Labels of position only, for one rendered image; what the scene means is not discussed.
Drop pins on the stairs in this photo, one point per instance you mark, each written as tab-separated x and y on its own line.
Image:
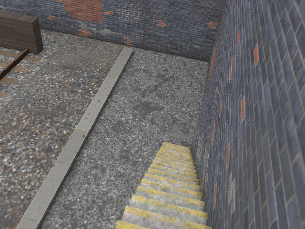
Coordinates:
168	196

